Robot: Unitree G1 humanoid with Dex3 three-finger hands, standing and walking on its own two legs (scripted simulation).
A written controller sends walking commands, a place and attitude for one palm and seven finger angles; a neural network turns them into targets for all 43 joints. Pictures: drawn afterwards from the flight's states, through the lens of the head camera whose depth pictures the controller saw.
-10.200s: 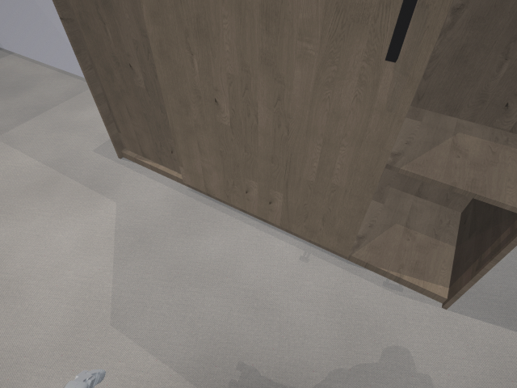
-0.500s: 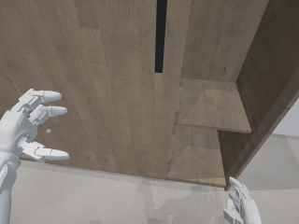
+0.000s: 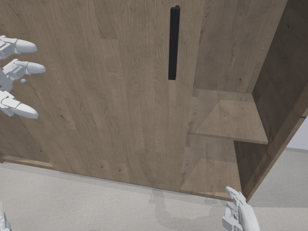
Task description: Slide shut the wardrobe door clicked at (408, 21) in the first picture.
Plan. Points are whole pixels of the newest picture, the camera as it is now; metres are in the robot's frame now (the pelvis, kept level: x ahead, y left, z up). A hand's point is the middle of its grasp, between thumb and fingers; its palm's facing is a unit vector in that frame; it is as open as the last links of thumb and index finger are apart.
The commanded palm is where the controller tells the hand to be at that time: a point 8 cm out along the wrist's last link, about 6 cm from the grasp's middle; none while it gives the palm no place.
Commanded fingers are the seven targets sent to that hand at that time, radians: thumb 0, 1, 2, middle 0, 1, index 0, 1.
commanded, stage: raise the hand with hooked fingers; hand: left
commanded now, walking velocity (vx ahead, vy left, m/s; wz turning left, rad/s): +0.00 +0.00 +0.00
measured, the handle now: (174, 44) +0.58 +0.01 +0.27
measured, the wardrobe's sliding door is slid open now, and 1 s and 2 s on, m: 0.41 0.41 0.41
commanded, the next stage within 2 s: move the hooked fingers beside the handle in 0.42 s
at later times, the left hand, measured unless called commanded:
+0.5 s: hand (58, 98) +0.29 +0.25 +0.25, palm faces +0.05 -0.98 -0.20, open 14.0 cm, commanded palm +0.25 +0.29 +0.28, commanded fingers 0.00 -0.50 0.30 -0.30 -1.20 -0.30 -1.20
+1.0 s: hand (92, 78) +0.36 +0.19 +0.26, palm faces -0.11 -0.99 -0.12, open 14.0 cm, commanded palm +0.33 +0.25 +0.27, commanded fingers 0.00 -0.50 0.30 -0.30 -1.20 -0.30 -1.20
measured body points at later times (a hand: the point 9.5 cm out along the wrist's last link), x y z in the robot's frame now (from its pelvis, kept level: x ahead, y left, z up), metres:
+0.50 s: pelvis +0.01 -0.03 +0.00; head -0.03 -0.07 +0.44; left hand +0.28 +0.30 +0.26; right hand +0.22 -0.26 -0.07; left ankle +0.07 +0.07 -0.74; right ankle -0.01 -0.11 -0.74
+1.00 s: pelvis +0.04 -0.02 +0.00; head +0.02 -0.04 +0.45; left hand +0.36 +0.24 +0.27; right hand +0.24 -0.25 -0.07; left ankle +0.07 +0.07 -0.74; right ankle -0.01 -0.11 -0.74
